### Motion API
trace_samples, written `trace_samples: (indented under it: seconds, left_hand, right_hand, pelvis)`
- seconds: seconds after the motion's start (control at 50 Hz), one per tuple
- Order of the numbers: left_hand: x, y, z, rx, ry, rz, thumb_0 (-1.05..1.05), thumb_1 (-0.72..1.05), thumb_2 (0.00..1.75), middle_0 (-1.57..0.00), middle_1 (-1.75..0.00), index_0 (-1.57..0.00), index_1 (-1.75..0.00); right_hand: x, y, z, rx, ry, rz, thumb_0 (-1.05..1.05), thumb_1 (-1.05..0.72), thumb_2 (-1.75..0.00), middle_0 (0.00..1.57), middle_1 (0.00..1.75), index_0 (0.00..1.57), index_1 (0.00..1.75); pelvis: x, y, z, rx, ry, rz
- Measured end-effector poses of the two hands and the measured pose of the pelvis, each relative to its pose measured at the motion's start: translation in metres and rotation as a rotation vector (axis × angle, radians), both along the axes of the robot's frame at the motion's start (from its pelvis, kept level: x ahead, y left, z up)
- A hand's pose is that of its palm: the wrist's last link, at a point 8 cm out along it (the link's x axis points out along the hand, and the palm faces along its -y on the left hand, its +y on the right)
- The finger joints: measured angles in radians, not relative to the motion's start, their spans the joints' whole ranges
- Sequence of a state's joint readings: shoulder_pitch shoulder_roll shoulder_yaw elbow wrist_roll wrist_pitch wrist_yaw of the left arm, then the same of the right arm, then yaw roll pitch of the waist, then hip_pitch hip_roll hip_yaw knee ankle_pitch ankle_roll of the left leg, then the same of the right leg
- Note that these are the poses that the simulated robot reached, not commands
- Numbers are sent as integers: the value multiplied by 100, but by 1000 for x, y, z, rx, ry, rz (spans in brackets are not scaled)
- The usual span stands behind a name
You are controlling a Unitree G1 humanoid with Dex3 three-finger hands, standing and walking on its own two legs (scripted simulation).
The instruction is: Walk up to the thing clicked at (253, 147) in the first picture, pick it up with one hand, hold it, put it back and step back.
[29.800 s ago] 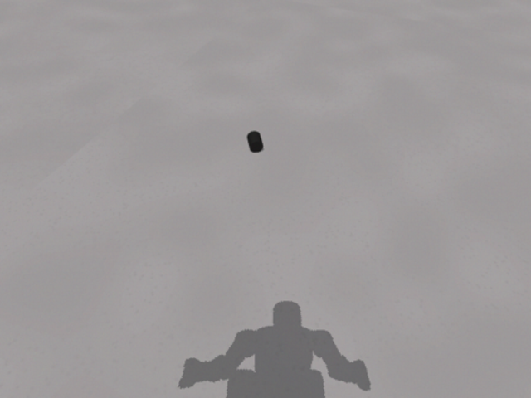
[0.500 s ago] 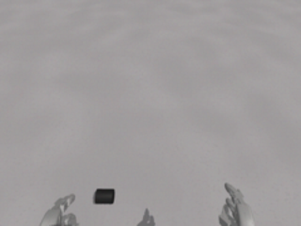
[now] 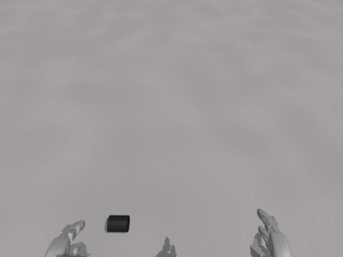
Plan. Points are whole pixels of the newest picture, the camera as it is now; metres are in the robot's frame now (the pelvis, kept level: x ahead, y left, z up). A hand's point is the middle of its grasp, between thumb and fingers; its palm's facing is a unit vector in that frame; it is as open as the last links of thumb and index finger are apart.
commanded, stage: home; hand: left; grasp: from above
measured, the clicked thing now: (118, 223) +0.44 +0.25 -0.67
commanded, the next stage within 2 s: stand in 0.40 s
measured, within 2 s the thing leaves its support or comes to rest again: neither
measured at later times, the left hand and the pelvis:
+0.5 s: hand out of the picture +0.16 +0.18 -0.04, palm faces +0.04 -0.98 -0.21, open 7.4 cm; pelvis +0.00 +0.00 +0.00, yaw +0 degrees
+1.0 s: hand out of the picture +0.05 +0.24 -0.11, palm faces +0.06 -0.94 -0.33, open 7.4 cm; pelvis +0.01 +0.01 +0.05, yaw +1 degrees
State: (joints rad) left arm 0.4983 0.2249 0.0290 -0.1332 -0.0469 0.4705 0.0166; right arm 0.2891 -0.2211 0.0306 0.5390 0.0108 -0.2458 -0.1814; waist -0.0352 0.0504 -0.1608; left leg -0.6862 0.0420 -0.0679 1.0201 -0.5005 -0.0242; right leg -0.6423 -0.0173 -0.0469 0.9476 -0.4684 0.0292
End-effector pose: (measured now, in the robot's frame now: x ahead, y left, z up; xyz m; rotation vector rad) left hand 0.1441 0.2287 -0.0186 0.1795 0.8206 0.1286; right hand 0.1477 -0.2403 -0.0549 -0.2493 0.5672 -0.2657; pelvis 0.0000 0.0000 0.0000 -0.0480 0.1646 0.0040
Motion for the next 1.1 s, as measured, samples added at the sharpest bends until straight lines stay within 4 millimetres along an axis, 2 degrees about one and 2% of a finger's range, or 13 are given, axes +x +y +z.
trace_samples:
  seconds: [0.5, 0.6, 0.68, 0.8, 0.94, 1.1]
  left_hand:
    - [2, 1, 0, 2, 2, -1, 1, 90, 90, -20, -30, -20, -29]
    - [6, 18, -24, 101, -14, -39, 1, 90, 90, -20, -30, -20, -30]
    - [-11, 37, -38, 124, 73, -2, 1, 90, 90, -20, -30, -20, -30]
    - [-50, 56, -52, 131, 236, 64, 1, 90, 90, -20, -30, -20, -30]
    - [-91, 58, -56, 111, 382, 120, 1, 90, 90, -20, -30, -20, -30]
    - [-112, 54, -52, 93, 455, 145, 1, 90, 90, -20, -30, -20, -30]
  right_hand:
    - [0, 0, -2, 6, 9, -4, 2, -90, -90, 20, 30, 21, 30]
    - [-9, -7, -21, -41, 286, 148, 1, -90, -90, 20, 30, 21, 30]
    - [-24, -20, -24, -13, 404, 125, 1, -90, -90, 21, 30, 21, 30]
    - [-48, -32, -21, -2, 514, 62, 1, -90, -90, 20, 30, 21, 30]
    - [-67, -30, -20, 20, 609, 20, 1, -91, -90, 20, 30, 21, 30]
    - [-75, -24, -17, 48, 646, 7, 1, -91, -90, 20, 30, 21, 30]
  pelvis:
    - [2, 1, -1, -1, 5, -1]
    - [-6, 0, 11, 33, -91, 3]
    - [-7, 1, 20, 47, -128, 1]
    - [-1, 4, 32, 43, -157, 5]
    - [5, 5, 46, 41, -190, 14]
    - [4, 5, 57, 45, -225, 19]
